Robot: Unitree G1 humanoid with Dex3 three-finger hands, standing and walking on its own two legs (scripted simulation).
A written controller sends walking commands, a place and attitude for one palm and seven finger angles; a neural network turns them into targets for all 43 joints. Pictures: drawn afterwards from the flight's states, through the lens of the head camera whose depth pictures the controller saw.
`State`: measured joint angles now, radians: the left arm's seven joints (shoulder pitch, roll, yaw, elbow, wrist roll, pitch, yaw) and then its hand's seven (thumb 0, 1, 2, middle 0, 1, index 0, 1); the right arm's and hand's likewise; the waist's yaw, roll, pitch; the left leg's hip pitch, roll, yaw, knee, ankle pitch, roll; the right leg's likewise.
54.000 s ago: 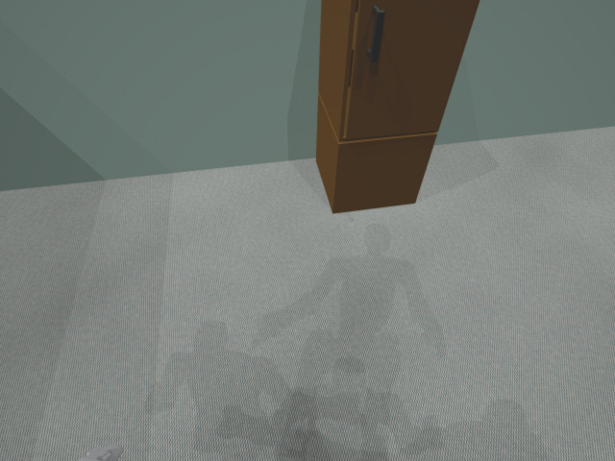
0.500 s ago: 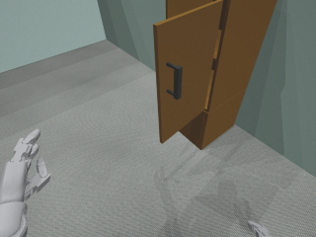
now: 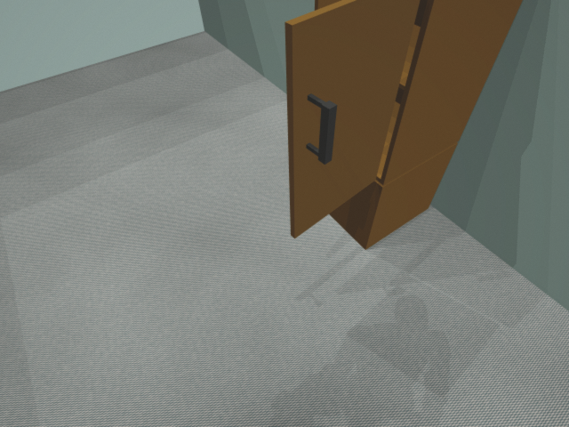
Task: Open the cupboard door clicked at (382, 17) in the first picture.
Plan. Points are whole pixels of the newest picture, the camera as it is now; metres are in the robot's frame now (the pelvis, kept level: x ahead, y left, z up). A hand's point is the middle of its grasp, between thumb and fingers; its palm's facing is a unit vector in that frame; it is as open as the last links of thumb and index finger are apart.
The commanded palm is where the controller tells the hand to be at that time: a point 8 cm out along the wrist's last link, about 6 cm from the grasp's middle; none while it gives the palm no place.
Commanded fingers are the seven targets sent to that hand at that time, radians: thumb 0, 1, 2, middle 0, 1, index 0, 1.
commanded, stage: let the arm hang, fingers relaxed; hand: left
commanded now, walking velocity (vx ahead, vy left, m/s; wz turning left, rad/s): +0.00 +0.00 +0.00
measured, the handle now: (319, 129) +0.66 -0.03 +0.03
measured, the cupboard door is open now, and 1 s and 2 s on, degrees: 96 96 96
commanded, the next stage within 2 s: look to check the result in 0.52 s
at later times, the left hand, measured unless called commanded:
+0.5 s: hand out of the picture +0.02 +0.19 -0.17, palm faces +0.01 -0.98 -0.21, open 7.3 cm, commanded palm none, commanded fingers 0.00 0.90 0.90 -0.20 -0.30 -0.20 -0.30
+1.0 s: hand out of the picture +0.05 +0.21 -0.17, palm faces -0.01 -0.97 -0.26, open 7.4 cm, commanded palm none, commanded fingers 0.00 0.90 0.90 -0.20 -0.30 -0.20 -0.30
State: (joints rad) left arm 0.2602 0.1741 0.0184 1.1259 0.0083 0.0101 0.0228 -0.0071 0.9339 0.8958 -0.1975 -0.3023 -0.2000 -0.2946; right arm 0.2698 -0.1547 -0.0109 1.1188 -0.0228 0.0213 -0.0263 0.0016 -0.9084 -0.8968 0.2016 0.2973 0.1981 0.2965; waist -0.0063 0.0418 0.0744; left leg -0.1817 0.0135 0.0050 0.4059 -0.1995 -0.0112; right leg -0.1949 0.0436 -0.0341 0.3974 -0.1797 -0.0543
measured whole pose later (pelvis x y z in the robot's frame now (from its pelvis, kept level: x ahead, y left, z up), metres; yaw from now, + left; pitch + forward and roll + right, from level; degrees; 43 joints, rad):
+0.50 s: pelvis +0.00 +0.01 +0.00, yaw -1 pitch -2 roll +0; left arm 0.23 0.14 0.02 1.15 0.01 -0.01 0.03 0.01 0.92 0.90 -0.20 -0.30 -0.20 -0.29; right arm 0.30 -0.14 -0.01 1.15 -0.03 0.00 -0.03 0.00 -0.91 -0.90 0.20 0.30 0.20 0.30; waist -0.02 0.03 0.05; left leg -0.16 0.00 0.03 0.39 -0.20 0.00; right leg -0.19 0.03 -0.01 0.40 -0.19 -0.04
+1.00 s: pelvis +0.01 +0.01 +0.00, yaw -1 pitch -1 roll +0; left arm 0.18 0.20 0.02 1.15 0.01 -0.02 0.02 0.01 0.91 0.90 -0.20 -0.30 -0.20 -0.29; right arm 0.21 -0.22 -0.02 1.14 -0.02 0.00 -0.03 0.00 -0.91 -0.90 0.20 0.30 0.20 0.30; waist -0.01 0.03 0.06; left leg -0.14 -0.01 0.03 0.36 -0.20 0.01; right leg -0.17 0.03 -0.01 0.38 -0.19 -0.03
